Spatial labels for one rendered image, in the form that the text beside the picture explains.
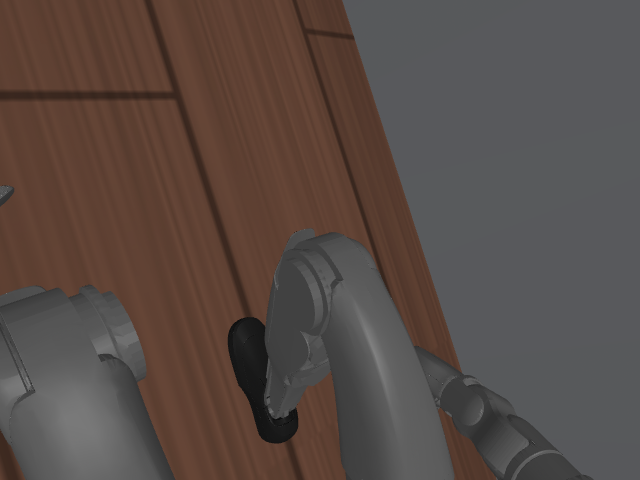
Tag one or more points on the right robot foot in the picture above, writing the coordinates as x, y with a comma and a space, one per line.
249, 358

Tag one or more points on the right robot hand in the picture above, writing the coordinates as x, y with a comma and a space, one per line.
438, 372

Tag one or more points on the right robot arm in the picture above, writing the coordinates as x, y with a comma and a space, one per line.
509, 445

